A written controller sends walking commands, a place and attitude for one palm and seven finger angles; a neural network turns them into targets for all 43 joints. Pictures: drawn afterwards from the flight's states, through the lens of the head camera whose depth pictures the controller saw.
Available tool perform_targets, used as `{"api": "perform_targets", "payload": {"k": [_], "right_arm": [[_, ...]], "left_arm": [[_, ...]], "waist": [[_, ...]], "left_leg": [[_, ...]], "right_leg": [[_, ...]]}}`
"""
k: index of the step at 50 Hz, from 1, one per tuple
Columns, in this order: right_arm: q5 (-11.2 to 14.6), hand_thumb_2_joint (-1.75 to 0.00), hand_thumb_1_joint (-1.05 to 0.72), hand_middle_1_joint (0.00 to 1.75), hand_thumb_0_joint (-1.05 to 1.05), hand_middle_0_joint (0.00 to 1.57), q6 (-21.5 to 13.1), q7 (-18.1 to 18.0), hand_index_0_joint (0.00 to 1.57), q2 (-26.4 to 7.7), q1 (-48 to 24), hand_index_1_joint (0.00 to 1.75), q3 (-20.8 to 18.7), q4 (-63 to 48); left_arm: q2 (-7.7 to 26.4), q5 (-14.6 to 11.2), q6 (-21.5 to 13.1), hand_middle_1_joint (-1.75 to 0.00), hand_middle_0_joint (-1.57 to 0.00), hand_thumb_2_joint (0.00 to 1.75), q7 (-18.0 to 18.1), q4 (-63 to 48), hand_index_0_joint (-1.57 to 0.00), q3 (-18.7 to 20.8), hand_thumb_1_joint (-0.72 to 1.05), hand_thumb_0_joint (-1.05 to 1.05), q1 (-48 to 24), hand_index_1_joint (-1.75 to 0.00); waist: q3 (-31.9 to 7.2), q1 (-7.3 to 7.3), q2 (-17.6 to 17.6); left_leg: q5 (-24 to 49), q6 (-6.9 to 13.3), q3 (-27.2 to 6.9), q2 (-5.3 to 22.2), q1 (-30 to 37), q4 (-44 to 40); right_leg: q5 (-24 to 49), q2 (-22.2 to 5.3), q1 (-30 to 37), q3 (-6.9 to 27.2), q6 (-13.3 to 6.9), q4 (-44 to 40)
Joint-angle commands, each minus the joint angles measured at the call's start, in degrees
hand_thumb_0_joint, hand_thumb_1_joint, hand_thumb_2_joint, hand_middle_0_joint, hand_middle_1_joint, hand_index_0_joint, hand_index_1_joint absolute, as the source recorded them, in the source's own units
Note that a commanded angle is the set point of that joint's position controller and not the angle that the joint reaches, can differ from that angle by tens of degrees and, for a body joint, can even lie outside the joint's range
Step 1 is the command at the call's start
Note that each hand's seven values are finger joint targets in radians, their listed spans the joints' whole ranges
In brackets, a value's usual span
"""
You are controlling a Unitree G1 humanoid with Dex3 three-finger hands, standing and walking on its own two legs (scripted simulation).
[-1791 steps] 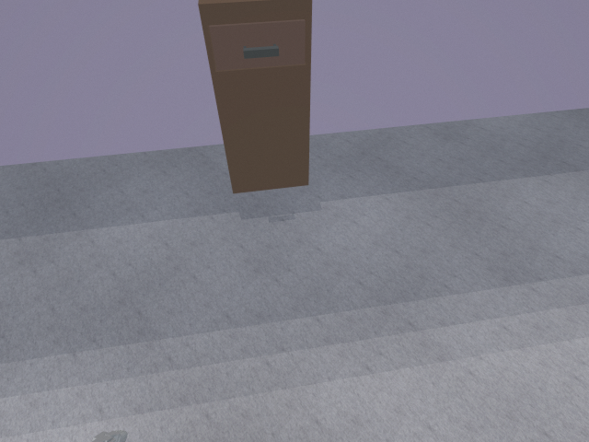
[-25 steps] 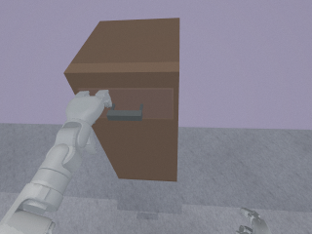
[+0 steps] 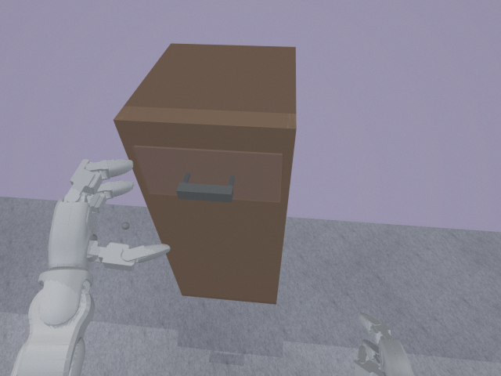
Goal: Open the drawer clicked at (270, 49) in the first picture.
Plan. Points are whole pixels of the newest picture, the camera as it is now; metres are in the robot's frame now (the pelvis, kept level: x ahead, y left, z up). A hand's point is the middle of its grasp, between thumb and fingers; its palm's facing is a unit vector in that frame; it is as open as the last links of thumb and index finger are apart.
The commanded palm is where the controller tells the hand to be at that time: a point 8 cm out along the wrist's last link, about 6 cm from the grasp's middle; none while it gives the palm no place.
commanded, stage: draw the hand back to the body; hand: left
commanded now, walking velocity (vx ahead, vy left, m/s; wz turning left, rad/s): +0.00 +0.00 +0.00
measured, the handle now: (207, 185) +0.54 +0.17 -0.05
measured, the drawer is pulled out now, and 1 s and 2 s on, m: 0.00 0.00 0.00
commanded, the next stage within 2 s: step back with the hand held close in 0.64 s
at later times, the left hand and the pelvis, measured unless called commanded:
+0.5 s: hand (55, 301) +0.16 +0.24 +0.15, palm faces +0.43 -0.82 -0.38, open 8.1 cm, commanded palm +0.11 +0.28 +0.17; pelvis -0.01 -0.01 +0.00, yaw +1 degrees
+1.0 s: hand (66, 315) +0.15 +0.24 +0.12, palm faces +0.36 -0.83 -0.42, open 7.4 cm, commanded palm +0.08 +0.28 +0.17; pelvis -0.03 +0.00 -0.01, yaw +3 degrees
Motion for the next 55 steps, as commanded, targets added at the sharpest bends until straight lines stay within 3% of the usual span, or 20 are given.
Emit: {"api": "perform_targets", "payload": {"k": [1, 5, 8, 16, 22, 28, 34, 37, 38, 39, 40, 42, 43, 44, 45, 47, 50, 52, 54, 55], "right_arm": [[-0.2, -0.9, -0.9, 0.3, 0.0, 0.2, -4.3, -0.2, 0.2, -6.5, -7.4, 0.3, -3.2, -8.8], [0.0, -0.9, -0.9, 0.3, 0.0, 0.2, -5.3, -0.1, 0.2, -6.9, -6.9, 0.3, -3.8, -8.4], [-0.2, -0.9, -0.9, 0.3, 0.0, 0.2, -6.0, -0.3, 0.2, -6.7, -6.9, 0.3, -4.0, -8.2], [0.1, -0.9, -0.9, 0.3, 0.0, 0.2, -7.3, -0.9, 0.2, -6.1, -7.0, 0.3, -4.5, -7.9], [0.0, -0.9, -0.9, 0.3, 0.0, 0.2, -8.9, -1.5, 0.2, -6.7, -6.4, 0.3, -4.4, -7.1], [-0.3, -0.9, -0.9, 0.3, 0.0, 0.2, -9.4, -2.0, 0.2, -6.0, -7.1, 0.3, -4.1, -7.1], [-0.4, -0.9, -0.9, 0.3, 0.0, 0.2, -9.9, -1.8, 0.2, -5.9, -7.3, 0.3, -3.9, -7.0], [-0.4, -0.9, -0.9, 0.3, 0.0, 0.2, -9.8, -1.7, 0.2, -5.7, -7.1, 0.3, -4.0, -7.1], [-0.8, -0.9, -0.9, 0.3, 0.0, 0.2, -7.2, -1.9, 0.2, -8.9, -5.3, 0.3, -5.3, -8.6], [-1.0, -0.9, -0.9, 0.3, 0.0, 0.2, -5.8, -1.8, 0.2, -8.2, -5.6, 0.3, -5.4, -8.7], [-1.6, -0.9, -0.9, 0.3, 0.0, 0.2, -5.0, -1.8, 0.2, -8.0, -5.7, 0.3, -5.5, -8.3], [-1.3, -0.9, -0.9, 0.3, 0.0, 0.2, -3.7, -1.5, 0.2, -7.5, -3.3, 0.3, -5.8, -9.0], [-1.3, -0.9, -0.9, 0.3, 0.0, 0.2, -3.0, -1.4, 0.2, -7.2, -2.6, 0.3, -5.7, -9.0], [-1.2, -0.9, -0.9, 0.3, 0.0, 0.2, -2.8, -1.5, 0.2, -7.2, -2.9, 0.3, -6.0, -9.9], [-1.0, -0.9, -0.9, 0.3, 0.0, 0.2, -2.0, -1.7, 0.2, -6.9, -2.1, 0.3, -5.9, -9.6], [-0.9, -0.9, -0.9, 0.3, 0.0, 0.2, -1.1, -1.8, 0.2, -7.5, -2.0, 0.3, -6.3, -10.6], [-1.5, -0.9, -0.9, 0.3, 0.0, 0.2, -1.5, -2.5, 0.2, -8.2, -3.4, 0.3, -6.4, -11.6], [-1.8, -0.9, -0.9, 0.3, 0.0, 0.2, -2.3, -2.5, 0.2, -7.7, -3.4, 0.3, -6.4, -12.3], [-2.0, -0.9, -0.9, 0.3, 0.0, 0.2, -3.5, -2.4, 0.2, -7.9, -3.0, 0.3, -6.4, -12.2], [-2.3, -0.9, -0.9, 0.3, 0.0, 0.2, -4.0, -2.3, 0.2, -7.6, -2.7, 0.3, -6.3, -11.8]], "left_arm": [[8.6, -0.9, -4.4, -0.77, -0.25, 0.58, 0.9, -16.6, -0.25, 6.8, 0.17, 0.0, -4.0, -0.77], [9.5, -0.8, -5.1, -0.68, -0.24, 0.64, 1.3, -21.4, -0.24, 8.3, 0.31, 0.0, 1.5, -0.68], [10.0, -1.0, -5.3, -0.62, -0.24, 0.69, 1.7, -22.4, -0.24, 10.2, 0.41, 0.0, 7.5, -0.62], [11.3, -1.1, -5.7, -0.43, -0.22, 0.81, 2.3, -25.7, -0.22, 14.3, 0.69, 0.0, 18.4, -0.43], [10.1, -0.4, -5.7, -0.3, -0.2, 0.9, 2.9, -26.4, -0.2, 11.9, 0.9, 0.0, 13.7, -0.3], [10.7, -0.6, -5.5, -0.3, -0.2, 0.9, 3.5, -24.6, -0.2, 13.3, 0.9, 0.0, 14.6, -0.3], [10.8, -0.3, -5.6, -0.3, -0.2, 0.9, 3.3, -25.6, -0.2, 13.4, 0.9, 0.0, 15.7, -0.3], [11.1, -0.4, -5.7, -0.3, -0.2, 0.9, 3.2, -25.8, -0.2, 13.6, 0.9, 0.0, 15.3, -0.3], [14.3, 0.2, -7.1, -0.3, -0.2, 0.9, 3.5, -25.0, -0.2, 19.3, 0.9, 0.0, 15.5, -0.3], [14.2, 0.7, -7.4, -0.3, -0.2, 0.9, 3.4, -25.0, -0.2, 19.3, 0.9, 0.0, 16.2, -0.3], [11.1, 1.4, -7.0, -0.3, -0.2, 0.9, 3.4, -23.7, -0.2, 15.7, 0.9, 0.0, 17.8, -0.3], [9.2, 1.7, -6.9, -0.3, -0.2, 0.9, 3.9, -23.2, -0.2, 14.4, 0.9, 0.0, 21.1, -0.3], [9.1, 1.5, -7.0, -0.3, -0.2, 0.9, 4.2, -23.7, -0.2, 14.4, 0.9, 0.0, 23.2, -0.3], [9.9, 1.5, -7.3, -0.3, -0.2, 0.9, 4.4, -25.7, -0.2, 15.3, 0.9, 0.0, 23.9, -0.3], [10.4, 1.3, -7.2, -0.3, -0.2, 0.9, 5.0, -25.5, -0.2, 15.8, 0.9, 0.0, 26.0, -0.3], [11.5, 1.3, -7.3, -0.3, -0.2, 0.9, 5.6, -29.3, -0.2, 16.3, 0.9, 0.0, 27.0, -0.3], [14.0, 1.7, -7.8, -0.3, -0.2, 0.9, 6.3, -35.5, -0.2, 17.4, 0.9, 0.0, 26.9, -0.3], [15.2, 1.4, -8.1, -0.3, -0.2, 0.9, 6.6, -38.2, -0.2, 18.1, 0.9, 0.0, 26.8, -0.3], [16.0, 1.3, -8.7, -0.3, -0.2, 0.9, 6.5, -40.1, -0.2, 18.8, 0.9, 0.0, 26.6, -0.3], [15.7, 1.4, -8.9, -0.3, -0.2, 0.9, 6.7, -39.0, -0.2, 18.8, 0.9, 0.0, 27.3, -0.3]], "waist": [[-8.2, 0.51, -0.8], [-8.5, 0.44, 0.9], [-8.6, 0.98, -1.0], [-4.2, 1.42, 0.4], [-1.0, 0.08, 0.3], [-1.9, 1.26, -1.4], [-2.6, 1.64, 2.0], [-2.2, 1.46, -0.2], [2.9, -1.67, -2.7], [3.4, -1.25, -3.2], [2.2, -2.25, -7.5], [-2.8, -3.09, -9.1], [-5.8, -3.2, -9.7], [-7.7, -2.88, -7.9], [-9.5, -3.17, -8.8], [-12.0, -3.36, -8.0], [-11.9, -2.62, 2.2], [-12.7, -2.37, 4.7], [-11.4, -2.21, 8.8], [-10.8, -2.31, 7.7]], "left_leg": [[24.9, -1.8, 0.3, 1.5, -5.5, -2.8], [23.6, -1.8, 0.1, 1.4, -5.7, -2.6], [22.5, -1.6, 0.3, 1.2, -6.3, -2.3], [16.2, -1.6, 0.0, 1.2, -9.2, -2.3], [11.0, -1.1, -0.7, 1.0, -9.5, -2.0], [9.2, -0.8, -0.6, 0.7, -9.5, -2.1], [10.5, -1.3, -0.7, 0.7, -9.6, -2.1], [10.8, -1.2, -1.1, 0.9, -10.0, -2.3], [7.5, 0.2, -3.9, 1.9, -14.8, 0.1], [5.8, 0.2, -4.4, 1.4, -14.6, 1.1], [5.5, 0.1, -4.3, 1.1, -14.0, 4.0], [2.9, 0.0, -3.4, 1.0, -13.6, 10.1], [3.7, 0.0, -3.2, 1.0, -14.3, 11.6], [3.2, -0.2, -3.0, 1.0, -15.0, 12.2], [3.9, -0.3, -3.4, 1.7, -16.6, 11.4], [10.9, -0.4, -4.1, 2.7, -17.2, 9.3], [28.9, -0.4, -8.8, 6.5, -18.3, 4.1], [36.1, -0.5, -9.8, 8.0, -19.5, 3.2], [35.9, -0.4, -10.3, 9.0, -21.1, 1.8], [34.1, -0.1, -10.6, 9.8, -22.2, 1.0]], "right_leg": [[15.4, -0.4, 8.7, -0.7, -0.3, 0.0], [14.0, -0.7, 8.2, -0.4, -0.2, 0.1], [13.6, -0.7, 8.4, -0.6, 0.0, 0.2], [8.5, -0.7, 6.0, -0.4, 0.0, -0.2], [3.5, -0.9, 2.8, 0.1, 0.2, -1.4], [1.5, -1.1, 4.0, 0.5, 0.2, -1.6], [3.0, -1.1, 5.1, 0.7, -0.1, -1.4], [3.3, -1.3, 5.2, 0.5, -0.1, -1.0], [1.9, -3.4, -2.7, 4.6, 0.1, -3.2], [0.0, -4.2, -4.9, 5.1, -0.3, -4.8], [-2.3, -5.9, -6.5, 6.7, -0.7, -5.8], [-4.7, -10.4, -7.0, 9.7, -2.6, -6.0], [-0.9, -11.7, -4.9, 9.6, -3.3, -4.8], [2.8, -12.4, -3.6, 9.8, -3.9, -3.6], [6.0, -12.9, -0.9, 8.5, -4.4, -1.9], [10.4, -11.8, 1.1, 6.9, -4.0, 1.4], [16.2, -5.5, 1.3, 2.0, -1.3, 10.3], [13.4, -2.6, 2.2, 0.6, -0.2, 14.3], [7.3, -1.4, 1.0, 0.5, 0.3, 16.1], [4.1, -1.1, 1.0, 0.6, 0.4, 16.7]]}}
